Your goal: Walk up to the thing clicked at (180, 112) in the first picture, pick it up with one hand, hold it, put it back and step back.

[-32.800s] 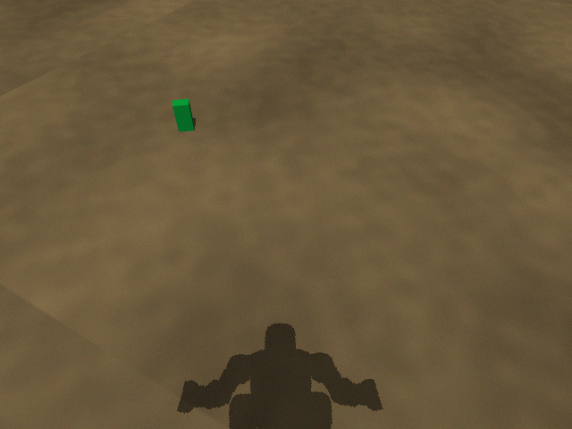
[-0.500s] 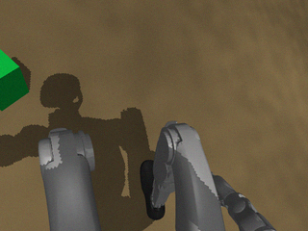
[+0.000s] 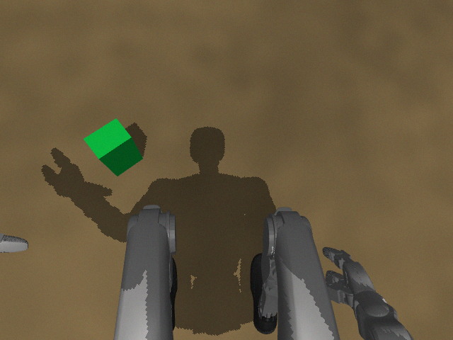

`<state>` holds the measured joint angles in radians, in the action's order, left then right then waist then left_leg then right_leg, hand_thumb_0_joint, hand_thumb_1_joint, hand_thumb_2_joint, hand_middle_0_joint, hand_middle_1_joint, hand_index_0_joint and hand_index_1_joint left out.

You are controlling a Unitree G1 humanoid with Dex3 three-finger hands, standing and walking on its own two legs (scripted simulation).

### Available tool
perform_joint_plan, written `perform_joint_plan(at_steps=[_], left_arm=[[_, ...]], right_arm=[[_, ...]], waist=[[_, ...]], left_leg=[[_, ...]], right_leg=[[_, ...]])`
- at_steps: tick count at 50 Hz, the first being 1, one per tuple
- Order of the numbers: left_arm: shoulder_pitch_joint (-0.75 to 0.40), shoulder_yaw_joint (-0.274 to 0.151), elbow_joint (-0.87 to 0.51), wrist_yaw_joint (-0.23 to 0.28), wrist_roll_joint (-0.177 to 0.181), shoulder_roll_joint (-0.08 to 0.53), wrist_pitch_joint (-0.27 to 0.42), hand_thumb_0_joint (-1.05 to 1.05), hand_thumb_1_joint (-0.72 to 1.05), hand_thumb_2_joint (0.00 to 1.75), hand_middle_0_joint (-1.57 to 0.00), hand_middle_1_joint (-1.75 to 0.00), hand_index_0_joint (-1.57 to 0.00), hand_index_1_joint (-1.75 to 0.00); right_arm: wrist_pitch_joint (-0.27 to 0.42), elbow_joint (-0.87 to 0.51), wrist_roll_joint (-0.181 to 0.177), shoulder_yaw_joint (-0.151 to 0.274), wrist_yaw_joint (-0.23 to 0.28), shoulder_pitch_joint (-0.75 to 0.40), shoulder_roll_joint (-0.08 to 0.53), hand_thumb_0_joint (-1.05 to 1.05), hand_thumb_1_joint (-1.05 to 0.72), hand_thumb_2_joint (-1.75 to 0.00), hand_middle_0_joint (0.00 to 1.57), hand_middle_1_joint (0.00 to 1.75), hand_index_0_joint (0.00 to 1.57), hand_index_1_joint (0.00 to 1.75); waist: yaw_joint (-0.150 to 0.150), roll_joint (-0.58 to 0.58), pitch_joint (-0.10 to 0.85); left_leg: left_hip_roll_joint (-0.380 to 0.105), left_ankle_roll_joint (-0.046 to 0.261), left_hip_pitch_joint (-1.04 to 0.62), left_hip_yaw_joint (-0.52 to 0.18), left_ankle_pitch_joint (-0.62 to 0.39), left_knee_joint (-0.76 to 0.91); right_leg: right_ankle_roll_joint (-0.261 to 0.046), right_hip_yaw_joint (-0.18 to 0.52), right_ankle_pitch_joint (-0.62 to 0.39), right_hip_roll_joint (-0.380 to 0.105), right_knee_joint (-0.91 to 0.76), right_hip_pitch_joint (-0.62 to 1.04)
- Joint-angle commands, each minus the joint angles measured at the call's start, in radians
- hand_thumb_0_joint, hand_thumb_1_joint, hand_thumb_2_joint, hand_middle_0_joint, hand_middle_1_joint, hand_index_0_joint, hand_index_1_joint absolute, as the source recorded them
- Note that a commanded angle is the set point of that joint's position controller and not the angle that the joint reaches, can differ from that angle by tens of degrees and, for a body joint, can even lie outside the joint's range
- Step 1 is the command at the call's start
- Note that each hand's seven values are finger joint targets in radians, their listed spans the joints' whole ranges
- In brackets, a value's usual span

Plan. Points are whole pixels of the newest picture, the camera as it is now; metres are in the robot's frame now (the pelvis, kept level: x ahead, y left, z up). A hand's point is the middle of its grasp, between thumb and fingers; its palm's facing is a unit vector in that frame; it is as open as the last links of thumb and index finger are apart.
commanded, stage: home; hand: left
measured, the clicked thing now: (116, 150) +0.49 +0.29 -0.34
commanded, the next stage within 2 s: none
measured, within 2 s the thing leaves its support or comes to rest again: neither
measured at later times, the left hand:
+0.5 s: hand out of the picture +0.24 +0.25 +0.14, palm faces +0.28 -0.87 -0.40, open 17.5 cm
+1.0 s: hand out of the picture +0.23 +0.19 +0.23, palm faces +0.21 -0.93 -0.30, open 17.2 cm
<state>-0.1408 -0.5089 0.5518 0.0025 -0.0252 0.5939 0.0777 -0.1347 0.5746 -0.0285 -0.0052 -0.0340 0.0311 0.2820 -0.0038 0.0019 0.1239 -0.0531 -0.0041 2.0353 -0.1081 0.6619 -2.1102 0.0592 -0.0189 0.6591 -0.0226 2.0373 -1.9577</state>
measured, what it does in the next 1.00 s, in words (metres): rises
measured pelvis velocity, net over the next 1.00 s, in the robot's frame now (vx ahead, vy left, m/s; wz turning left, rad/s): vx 0.08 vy -0.01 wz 0.10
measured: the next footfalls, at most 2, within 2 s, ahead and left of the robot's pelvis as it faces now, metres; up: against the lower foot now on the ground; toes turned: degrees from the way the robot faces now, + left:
none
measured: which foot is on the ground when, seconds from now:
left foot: down 0.00-1.00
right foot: down 0.00-1.00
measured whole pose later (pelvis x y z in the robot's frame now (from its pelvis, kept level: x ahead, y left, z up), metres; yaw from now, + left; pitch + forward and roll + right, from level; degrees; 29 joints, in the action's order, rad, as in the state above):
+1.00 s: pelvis +0.08 -0.01 +0.29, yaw +6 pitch +9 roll -2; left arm 0.49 0.00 -0.03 0.16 0.01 0.21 -0.30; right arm 0.10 0.48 -0.01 -0.03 0.19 0.27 0.19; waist 0.03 -0.04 0.12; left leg -0.07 -0.04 0.67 -0.04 0.48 -1.00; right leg 0.03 -0.06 0.48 -0.04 0.94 -0.62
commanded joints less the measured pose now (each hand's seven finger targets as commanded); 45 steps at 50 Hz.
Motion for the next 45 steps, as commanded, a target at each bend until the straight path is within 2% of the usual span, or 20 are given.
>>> perform_joint_plan(at_steps=[1,3,4,6,9,12,13,14,16,18,19,20,21,22,25,26,32,39,42,45], left_arm=[[0.044,-0.083,-0.419,0.076,0.017,0.308,-0.029,0.00,-0.56,0.05,-0.05,-0.05,-0.05,-0.05],[0.093,-0.074,-0.461,0.101,0.019,0.276,-0.065,0.00,-0.55,0.05,-0.05,-0.05,-0.05,-0.05],[0.115,-0.056,-0.458,0.110,0.020,0.243,-0.083,0.00,-0.57,0.04,-0.05,-0.05,-0.05,-0.05],[0.182,-0.026,-0.474,0.128,0.028,0.186,-0.115,0.00,-0.56,0.05,-0.05,-0.05,-0.05,-0.05],[0.268,0.047,-0.445,0.149,0.036,0.080,-0.163,0.00,-0.55,0.05,-0.05,-0.05,-0.05,-0.05],[0.292,0.140,-0.434,0.160,0.034,-0.019,-0.202,0.00,-0.57,0.05,-0.05,-0.05,-0.05,-0.05],[0.303,0.163,-0.422,0.164,0.033,-0.044,-0.215,0.00,-0.56,0.05,-0.05,-0.05,-0.05,-0.05],[0.284,0.187,-0.425,0.169,0.034,-0.058,-0.224,0.00,-0.57,0.04,-0.05,-0.05,-0.05,-0.05],[0.297,0.207,-0.412,0.180,0.032,-0.073,-0.242,0.00,-0.60,0.02,-0.05,-0.05,-0.05,-0.04],[0.306,0.234,-0.444,0.188,0.029,-0.088,-0.257,0.00,-0.60,0.02,-0.05,-0.05,-0.05,-0.05],[0.332,0.238,-0.476,0.194,0.033,-0.088,-0.266,0.00,-0.60,0.03,-0.05,-0.05,-0.05,-0.05],[0.336,0.267,-0.481,0.199,0.031,-0.115,-0.275,0.00,-0.57,0.05,-0.05,-0.05,-0.05,-0.05],[0.354,0.278,-0.507,0.204,0.033,-0.123,-0.283,0.00,-0.57,0.04,-0.05,-0.05,-0.05,-0.05],[0.356,0.287,-0.532,0.211,0.032,-0.128,-0.291,0.00,-0.58,0.03,-0.05,-0.05,-0.05,-0.05],[0.417,0.343,-0.585,0.219,0.034,-0.179,-0.319,0.00,-0.56,0.05,-0.05,-0.05,-0.05,-0.05],[0.442,0.345,-0.609,0.222,0.035,-0.183,-0.327,0.00,-0.56,0.05,-0.05,-0.05,-0.05,-0.05],[0.555,0.437,-0.746,0.221,0.042,-0.262,-0.359,0.00,-0.58,0.04,-0.05,-0.05,-0.05,-0.05],[0.641,0.470,-0.782,0.192,0.040,-0.297,-0.353,0.00,-0.51,0.08,-0.06,-0.06,-0.06,-0.06],[0.647,0.461,-0.774,0.181,0.037,-0.291,-0.346,0.00,-0.51,0.08,-0.06,-0.06,-0.06,-0.06],[0.600,0.448,-0.782,0.173,0.033,-0.278,-0.333,0.00,-0.48,0.09,-0.06,-0.06,-0.06,-0.06]], right_arm=[[0.043,-0.164,-0.023,0.097,0.059,0.077,0.206,0.00,-0.90,-0.90,0.20,0.30,0.20,0.30],[0.053,-0.170,-0.023,0.088,0.082,0.070,0.179,0.00,-0.90,-0.90,0.20,0.30,0.20,0.30],[0.059,-0.169,-0.023,0.083,0.093,0.069,0.162,0.00,-0.90,-0.90,0.20,0.30,0.20,0.30],[0.073,-0.173,-0.020,0.072,0.115,0.075,0.133,0.00,-0.90,-0.90,0.20,0.30,0.20,0.30],[0.095,-0.165,-0.017,0.058,0.140,0.099,0.101,0.00,-0.90,-0.90,0.20,0.30,0.20,0.30],[0.125,-0.156,-0.011,0.057,0.161,0.124,0.089,0.00,-0.90,-0.90,0.20,0.30,0.20,0.30],[0.133,-0.154,-0.012,0.057,0.166,0.130,0.090,0.00,-0.90,-0.90,0.20,0.30,0.20,0.30],[0.143,-0.157,-0.013,0.054,0.171,0.133,0.087,0.00,-0.90,-0.90,0.20,0.30,0.20,0.30],[0.161,-0.161,-0.013,0.054,0.181,0.139,0.086,0.00,-0.90,-0.90,0.20,0.30,0.20,0.30],[0.175,-0.172,-0.015,0.053,0.190,0.152,0.080,0.00,-0.90,-0.90,0.20,0.30,0.20,0.30],[0.182,-0.178,-0.014,0.052,0.195,0.160,0.079,0.00,-0.90,-0.90,0.20,0.30,0.20,0.30],[0.189,-0.177,-0.014,0.050,0.200,0.163,0.075,0.00,-0.90,-0.90,0.20,0.30,0.20,0.30],[0.196,-0.180,-0.013,0.046,0.206,0.170,0.072,0.00,-0.90,-0.90,0.20,0.30,0.20,0.30],[0.200,-0.188,-0.014,0.046,0.213,0.173,0.072,0.00,-0.90,-0.90,0.20,0.30,0.20,0.30],[0.214,-0.197,-0.010,0.037,0.228,0.186,0.060,0.00,-0.90,-0.90,0.20,0.30,0.20,0.30],[0.218,-0.201,-0.008,0.037,0.233,0.194,0.058,0.00,-0.90,-0.90,0.20,0.30,0.20,0.30],[0.244,-0.239,0.000,0.026,0.250,0.193,0.039,0.00,-0.90,-0.90,0.20,0.30,0.20,0.30],[0.264,-0.263,0.010,0.028,0.246,0.193,0.033,0.00,-0.90,-0.90,0.20,0.30,0.20,0.30],[0.273,-0.262,0.012,0.031,0.240,0.188,0.039,0.00,-0.90,-0.90,0.20,0.30,0.20,0.30],[0.281,-0.252,0.017,0.032,0.238,0.195,0.036,0.00,-0.90,-0.90,0.20,0.30,0.20,0.30]], waist=[[-0.038,-0.158,0.662],[-0.038,-0.159,0.658],[-0.029,-0.154,0.628],[-0.034,-0.169,0.617],[-0.010,-0.115,0.546],[0.031,-0.097,0.461],[0.035,-0.079,0.439],[0.046,-0.078,0.407],[0.045,-0.050,0.367],[0.046,-0.055,0.354],[0.034,-0.072,0.357],[0.046,-0.065,0.345],[0.032,-0.084,0.336],[0.039,-0.099,0.325],[0.041,-0.100,0.271],[0.036,-0.111,0.263],[0.036,-0.098,0.144],[0.030,-0.021,0.061],[0.032,-0.013,0.058],[0.039,-0.021,0.071]], left_leg=[[0.018,0.018,-0.704,0.013,-0.011,0.509],[0.024,0.018,-0.757,0.029,-0.055,0.546],[0.026,0.020,-0.765,0.040,-0.078,0.562],[0.031,0.018,-0.807,0.064,-0.139,0.589],[0.036,0.027,-0.830,0.095,-0.232,0.626],[0.032,0.031,-0.894,0.101,-0.274,0.693],[0.031,0.030,-0.924,0.098,-0.275,0.722],[0.029,0.029,-0.937,0.096,-0.253,0.758],[0.027,0.026,-0.985,0.090,-0.247,0.821],[0.025,0.023,-1.044,0.090,-0.263,0.876],[0.026,0.020,-1.087,0.092,-0.267,0.907],[0.026,0.017,-1.122,0.092,-0.279,0.937],[0.026,0.013,-1.163,0.093,-0.287,0.970],[0.027,0.011,-1.197,0.094,-0.293,1.000],[0.029,0.007,-1.276,0.099,-0.319,1.076],[0.029,0.006,-1.306,0.101,-0.339,1.098],[0.033,0.005,-1.383,0.101,-0.334,1.207],[0.031,0.004,-1.420,0.099,-0.354,1.266],[0.032,0.004,-1.432,0.104,-0.376,1.272],[0.034,0.003,-1.455,0.110,-0.402,1.268]], right_leg=[[-0.085,-0.050,-0.044,0.038,-0.374,0.418],[-0.083,-0.036,-0.077,0.036,-0.426,0.499],[-0.082,-0.032,-0.096,0.035,-0.452,0.532],[-0.083,-0.021,-0.144,0.034,-0.506,0.610],[-0.077,-0.008,-0.232,0.032,-0.611,0.759],[-0.072,-0.002,-0.289,0.028,-0.713,0.860],[-0.071,-0.004,-0.291,0.026,-0.747,0.883],[-0.071,-0.007,-0.266,0.024,-0.780,0.901],[-0.071,-0.014,-0.250,0.024,-0.841,0.947],[-0.070,-0.013,-0.264,0.022,-0.896,1.009],[-0.069,-0.011,-0.270,0.020,-0.925,1.051],[-0.069,-0.022,-0.288,0.024,-0.943,1.072],[-0.070,-0.027,-0.294,0.025,-0.961,1.096],[-0.070,-0.027,-0.303,0.026,-0.987,1.116],[-0.066,-0.033,-0.330,0.026,-1.055,1.191],[-0.066,-0.035,-0.349,0.029,-1.075,1.217],[-0.062,-0.064,-0.348,0.037,-1.174,1.305],[-0.055,-0.079,-0.348,0.046,-1.242,1.350],[-0.054,-0.070,-0.367,0.045,-1.251,1.367],[-0.052,-0.061,-0.397,0.040,-1.250,1.385]])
